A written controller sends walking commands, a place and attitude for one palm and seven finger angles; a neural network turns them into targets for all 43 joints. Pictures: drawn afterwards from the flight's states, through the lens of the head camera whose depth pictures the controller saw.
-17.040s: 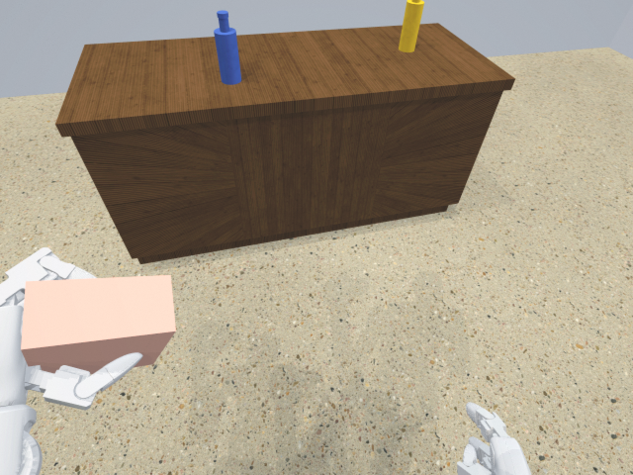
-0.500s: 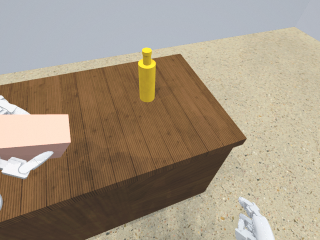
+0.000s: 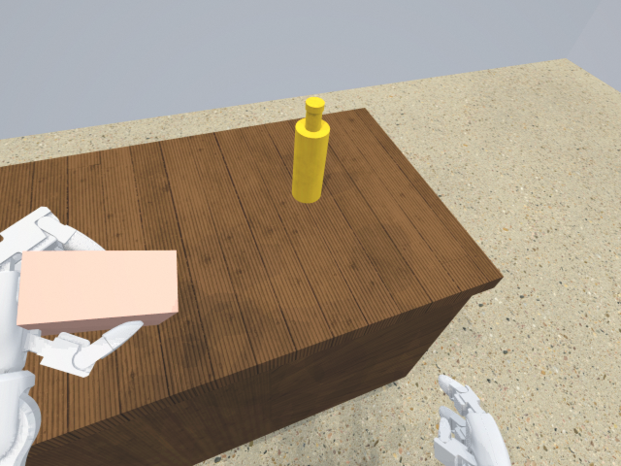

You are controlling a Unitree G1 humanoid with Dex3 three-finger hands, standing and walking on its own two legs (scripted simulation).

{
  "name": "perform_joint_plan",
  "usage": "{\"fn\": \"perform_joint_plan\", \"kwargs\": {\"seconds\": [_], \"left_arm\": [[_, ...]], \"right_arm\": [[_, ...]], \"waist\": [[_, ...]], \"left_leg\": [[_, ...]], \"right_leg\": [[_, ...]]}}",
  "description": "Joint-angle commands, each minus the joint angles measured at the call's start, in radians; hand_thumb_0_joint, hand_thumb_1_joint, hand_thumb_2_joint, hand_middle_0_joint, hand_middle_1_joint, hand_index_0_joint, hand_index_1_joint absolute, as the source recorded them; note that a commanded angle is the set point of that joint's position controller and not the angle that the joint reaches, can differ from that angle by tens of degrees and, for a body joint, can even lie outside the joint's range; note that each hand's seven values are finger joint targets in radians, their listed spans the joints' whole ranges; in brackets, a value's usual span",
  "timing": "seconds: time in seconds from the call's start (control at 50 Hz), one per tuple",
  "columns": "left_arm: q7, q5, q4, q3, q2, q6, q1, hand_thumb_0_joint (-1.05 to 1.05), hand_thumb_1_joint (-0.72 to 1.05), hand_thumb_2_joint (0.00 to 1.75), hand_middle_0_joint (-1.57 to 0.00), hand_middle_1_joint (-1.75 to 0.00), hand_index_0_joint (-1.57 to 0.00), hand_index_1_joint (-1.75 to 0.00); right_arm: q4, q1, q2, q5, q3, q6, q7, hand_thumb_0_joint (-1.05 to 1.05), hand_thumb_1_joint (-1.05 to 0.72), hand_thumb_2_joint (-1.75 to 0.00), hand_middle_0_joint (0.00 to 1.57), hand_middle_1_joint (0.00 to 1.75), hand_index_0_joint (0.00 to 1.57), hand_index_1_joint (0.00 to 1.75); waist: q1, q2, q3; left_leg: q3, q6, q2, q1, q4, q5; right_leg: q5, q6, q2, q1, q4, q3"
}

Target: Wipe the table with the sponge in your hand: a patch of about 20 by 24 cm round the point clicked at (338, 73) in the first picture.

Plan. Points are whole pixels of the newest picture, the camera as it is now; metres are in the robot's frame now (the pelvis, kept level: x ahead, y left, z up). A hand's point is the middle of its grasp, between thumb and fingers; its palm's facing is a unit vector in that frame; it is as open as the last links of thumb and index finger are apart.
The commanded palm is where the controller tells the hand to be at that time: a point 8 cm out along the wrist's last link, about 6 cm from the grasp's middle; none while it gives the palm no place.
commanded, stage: come to a stop and stand still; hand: left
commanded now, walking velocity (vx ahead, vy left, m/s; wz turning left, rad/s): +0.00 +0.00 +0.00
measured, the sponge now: (125, 294) +0.23 +0.22 +0.15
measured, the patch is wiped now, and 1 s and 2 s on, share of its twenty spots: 0.00 0.00 0.00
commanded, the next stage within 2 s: look again from close up in 0.10 s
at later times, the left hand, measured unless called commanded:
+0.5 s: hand (97, 301) +0.21 +0.23 +0.16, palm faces +0.36 -0.85 -0.38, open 9.5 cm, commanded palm +0.16 +0.26 +0.18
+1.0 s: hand (96, 309) +0.21 +0.23 +0.15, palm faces +0.38 -0.84 -0.38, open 9.5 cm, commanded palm +0.15 +0.25 +0.18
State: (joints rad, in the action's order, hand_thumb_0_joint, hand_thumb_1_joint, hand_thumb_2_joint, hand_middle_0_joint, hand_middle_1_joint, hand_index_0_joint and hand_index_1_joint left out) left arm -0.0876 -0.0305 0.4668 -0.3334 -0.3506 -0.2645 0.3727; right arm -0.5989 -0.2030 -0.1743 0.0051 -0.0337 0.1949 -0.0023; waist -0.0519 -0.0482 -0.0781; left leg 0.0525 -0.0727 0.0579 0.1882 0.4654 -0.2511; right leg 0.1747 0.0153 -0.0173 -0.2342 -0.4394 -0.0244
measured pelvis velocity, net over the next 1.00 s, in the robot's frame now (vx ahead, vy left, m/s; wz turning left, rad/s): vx -0.01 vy -0.03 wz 0.00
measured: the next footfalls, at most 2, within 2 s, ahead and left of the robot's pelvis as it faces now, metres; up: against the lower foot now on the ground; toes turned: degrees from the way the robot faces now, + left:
none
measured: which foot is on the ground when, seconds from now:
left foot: down 0.00-1.00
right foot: down 0.00-1.00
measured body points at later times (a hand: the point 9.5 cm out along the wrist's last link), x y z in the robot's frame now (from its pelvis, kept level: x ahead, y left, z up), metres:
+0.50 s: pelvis +0.00 -0.02 +0.00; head +0.02 +0.00 +0.45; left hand +0.19 +0.27 +0.18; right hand +0.18 -0.24 -0.07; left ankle +0.00 +0.06 -0.74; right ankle +0.04 -0.13 -0.74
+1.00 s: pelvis -0.01 -0.03 +0.00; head +0.02 +0.00 +0.45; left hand +0.18 +0.28 +0.17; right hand +0.16 -0.25 -0.07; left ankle +0.00 +0.06 -0.74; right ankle +0.04 -0.13 -0.74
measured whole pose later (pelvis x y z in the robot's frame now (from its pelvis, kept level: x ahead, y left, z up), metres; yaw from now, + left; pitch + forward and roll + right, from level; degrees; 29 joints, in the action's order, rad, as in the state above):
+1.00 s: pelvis -0.01 -0.03 +0.00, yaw +0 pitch -1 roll -1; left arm -0.07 -0.05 0.38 -0.37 -0.39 -0.27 0.39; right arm -0.61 -0.25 -0.19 0.01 -0.03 0.19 0.04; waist -0.05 -0.05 -0.07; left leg 0.04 -0.04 0.02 0.22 0.48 -0.24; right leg 0.16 -0.02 0.02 -0.25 -0.42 -0.04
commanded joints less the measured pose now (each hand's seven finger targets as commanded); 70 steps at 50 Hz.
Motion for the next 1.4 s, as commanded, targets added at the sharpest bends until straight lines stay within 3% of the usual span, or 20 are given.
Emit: {"fn": "perform_joint_plan", "kwargs": {"seconds": [0.0,0.16,0.54,0.56,0.58,0.6,0.62,0.64,0.68,0.72,0.8,0.84,0.9,0.96,1.06,1.2,1.24,1.26,1.34,1.38], "left_arm": [[-0.025,-0.015,0.197,-0.14,-0.192,-0.056,-0.082,0.0,0.1,1.3,-1.2,-1.6,-1.2,-1.6],[-0.019,-0.024,0.202,-0.109,-0.156,-0.049,-0.04,0.0,0.1,1.3,-1.2,-1.6,-1.2,-1.6],[-0.032,-0.017,0.209,-0.138,-0.191,-0.035,0.01,0.0,0.1,1.3,-1.2,-1.6,-1.2,-1.6],[-0.027,0.157,0.493,-0.683,-0.98,-0.136,-1.085,0.0,0.1,1.3,-1.2,-1.6,-1.2,-1.6],[0.019,0.035,-0.163,-0.297,-0.346,-0.09,-0.461,0.0,0.1,1.3,-1.2,-1.6,-1.2,-1.6],[0.016,-0.009,-0.082,-0.24,-0.275,-0.084,-0.159,0.0,0.1,1.3,-1.2,-1.6,-1.2,-1.6],[0.016,-0.025,-0.073,-0.167,-0.188,-0.071,-0.098,0.0,0.1,1.3,-1.2,-1.6,-1.2,-1.6],[0.029,-0.043,-0.052,-0.097,-0.108,-0.074,-0.035,0.0,0.1,1.3,-1.2,-1.6,-1.2,-1.6],[0.022,-0.038,0.1,-0.076,-0.134,-0.083,0.006,0.0,0.1,1.3,-1.2,-1.6,-1.2,-1.6],[0.009,-0.031,0.134,-0.068,-0.144,-0.078,0.035,0.0,0.1,1.3,-1.2,-1.6,-1.2,-1.6],[-0.016,-0.032,0.147,-0.172,-0.233,-0.076,-0.014,0.0,0.1,1.3,-1.2,-1.6,-1.2,-1.6],[-0.024,-0.034,0.181,-0.23,-0.297,-0.082,-0.083,0.0,0.1,1.3,-1.2,-1.6,-1.2,-1.6],[-0.02,-0.035,0.169,-0.18,-0.242,-0.088,-0.145,0.0,0.1,1.3,-1.2,-1.6,-1.2,-1.6],[-0.018,-0.032,0.2,-0.132,-0.198,-0.093,-0.156,0.0,0.1,1.3,-1.2,-1.6,-1.2,-1.6],[-0.023,-0.022,0.177,-0.071,-0.133,-0.074,-0.064,0.0,0.1,1.3,-1.2,-1.6,-1.2,-1.6],[-0.025,-0.024,0.147,-0.142,-0.184,-0.052,-0.034,0.0,0.1,1.3,-1.2,-1.6,-1.2,-1.6],[-0.025,-0.026,0.186,-0.168,-0.213,-0.052,-0.037,0.0,0.1,1.3,-1.2,-1.6,-1.2,-1.6],[-0.021,-0.031,0.184,-0.136,-0.178,-0.052,-0.045,0.0,0.1,1.3,-1.2,-1.6,-1.2,-1.6],[-0.023,-0.024,0.28,-0.129,-0.193,-0.056,-0.063,0.0,0.1,1.3,-1.2,-1.6,-1.2,-1.6],[-0.025,-0.023,0.292,-0.123,-0.187,-0.055,-0.051,0.0,0.1,1.3,-1.2,-1.6,-1.2,-1.6]], "right_arm": [[0.161,0.07,-0.144,0.007,0.07,0.031,0.013,0.0,-0.9,-0.9,0.2,0.3,0.2,0.3],[0.18,0.085,-0.141,0.006,0.061,0.011,0.021,0.0,-0.9,-0.9,0.2,0.3,0.2,0.3],[0.173,0.098,-0.153,0.009,0.069,0.01,0.04,0.0,-0.9,-0.9,0.2,0.3,0.2,0.3],[0.145,-0.056,-0.185,-0.06,0.048,0.047,0.033,0.0,-0.9,-0.9,0.2,0.3,0.2,0.3],[0.102,0.059,-0.058,-0.007,0.017,0.036,0.035,0.0,-0.9,-0.9,0.2,0.3,0.2,0.3],[0.148,0.036,-0.123,-0.006,0.068,0.047,0.038,0.0,-0.9,-0.9,0.2,0.3,0.2,0.3],[0.155,0.012,-0.153,0.003,0.079,0.048,0.026,0.0,-0.9,-0.9,0.2,0.3,0.2,0.3],[0.153,0.045,-0.143,0.019,0.08,0.051,0.012,0.0,-0.9,-0.9,0.2,0.3,0.2,0.3],[0.165,0.042,-0.159,0.015,0.077,0.047,-0.005,0.0,-0.9,-0.9,0.2,0.3,0.2,0.3],[0.169,0.048,-0.154,0.018,0.075,0.05,-0.007,0.0,-0.9,-0.9,0.2,0.3,0.2,0.3],[0.175,0.059,-0.154,0.017,0.075,0.051,0.02,0.0,-0.9,-0.9,0.2,0.3,0.2,0.3],[0.172,0.08,-0.153,0.016,0.066,0.049,0.035,0.0,-0.9,-0.9,0.2,0.3,0.2,0.3],[0.166,0.071,-0.141,0.015,0.062,0.055,0.048,0.0,-0.9,-0.9,0.2,0.3,0.2,0.3],[0.153,0.075,-0.138,0.012,0.056,0.069,0.045,0.0,-0.9,-0.9,0.2,0.3,0.2,0.3],[0.143,0.058,-0.146,0.009,0.063,0.073,0.025,0.0,-0.9,-0.9,0.2,0.3,0.2,0.3],[0.165,0.068,-0.15,0.008,0.069,0.031,0.031,0.0,-0.9,-0.9,0.2,0.3,0.2,0.3],[0.17,0.09,-0.146,0.011,0.065,0.028,0.033,0.0,-0.9,-0.9,0.2,0.3,0.2,0.3],[0.172,0.08,-0.143,0.006,0.061,0.023,0.034,0.0,-0.9,-0.9,0.2,0.3,0.2,0.3],[0.178,0.098,-0.145,0.009,0.062,0.034,0.034,0.0,-0.9,-0.9,0.2,0.3,0.2,0.3],[0.177,0.082,-0.148,0.005,0.066,0.033,0.034,0.0,-0.9,-0.9,0.2,0.3,0.2,0.3]], "waist": [[0.022,0.139,0.176],[0.027,0.117,0.172],[0.025,0.107,0.171],[0.036,0.056,0.059],[0.026,0.044,0.249],[-0.011,0.08,0.181],[0.015,0.144,0.231],[0.016,0.225,0.251],[0.008,0.197,0.215],[0.003,0.064,0.175],[0.013,-0.083,0.148],[0.02,-0.032,0.12],[0.024,0.097,0.134],[0.022,0.174,0.174],[0.021,0.112,0.184],[0.026,0.044,0.161],[0.024,0.078,0.173],[0.029,0.087,0.18],[0.027,0.156,0.211],[0.027,0.151,0.232]], "left_leg": [[-0.136,0.123,-0.181,0.048,-0.135,0.314],[-0.116,0.101,-0.154,0.078,-0.147,0.165],[-0.114,0.065,-0.133,0.059,-0.145,0.066],[-0.072,0.032,-0.153,0.19,-0.02,0.142],[-0.104,0.032,-0.116,0.031,-0.075,0.167],[-0.093,0.058,-0.121,0.027,-0.075,0.128],[-0.083,0.059,-0.106,0.019,-0.086,0.072],[-0.08,0.051,-0.121,0.005,-0.1,0.094],[-0.108,0.041,-0.149,0.086,-0.131,0.054],[-0.113,0.035,-0.147,0.143,-0.141,-0.018],[-0.117,0.042,-0.125,0.113,-0.11,-0.032],[-0.119,0.043,-0.115,0.087,-0.096,-0.028],[-0.121,0.039,-0.112,0.078,-0.102,-0.031],[-0.114,0.04,-0.12,0.052,-0.107,-0.001],[-0.105,0.052,-0.126,0.051,-0.11,0.081],[-0.116,0.064,-0.134,0.077,-0.123,0.12],[-0.106,0.062,-0.133,0.057,-0.116,0.136],[-0.11,0.062,-0.13,0.062,-0.121,0.142],[-0.105,0.066,-0.129,0.028,-0.109,0.192],[-0.115,0.075,-0.135,0.022,-0.107,0.242]], "right_leg": [[-0.136,-0.028,-0.027,0.151,-0.022,0.033],[-0.161,-0.026,-0.029,0.181,0.03,0.044],[-0.121,-0.031,-0.037,0.159,0.098,0.089],[-0.073,-0.002,-0.029,0.038,0.071,0.085],[-0.006,-0.061,-0.086,0.018,0.069,0.077],[-0.072,-0.067,-0.062,0.08,0.114,0.177],[-0.062,-0.072,-0.074,0.129,0.08,0.175],[-0.085,-0.06,-0.066,0.124,0.038,0.126],[-0.055,-0.045,-0.055,0.157,0.009,0.103],[-0.003,-0.032,-0.049,0.159,0.024,0.103],[0.053,-0.031,-0.057,0.089,0.087,0.128],[0.083,-0.037,-0.064,0.031,0.115,0.141],[0.074,-0.042,-0.069,0.051,0.111,0.151],[0.0,-0.041,-0.062,0.094,0.085,0.127],[-0.098,-0.034,-0.045,0.135,0.066,0.102],[-0.156,-0.031,-0.04,0.151,0.071,0.098],[-0.183,-0.03,-0.037,0.154,0.07,0.092],[-0.183,-0.031,-0.039,0.163,0.068,0.085],[-0.231,-0.033,-0.034,0.181,0.051,0.082],[-0.26,-0.033,-0.035,0.204,0.036,0.07]]}}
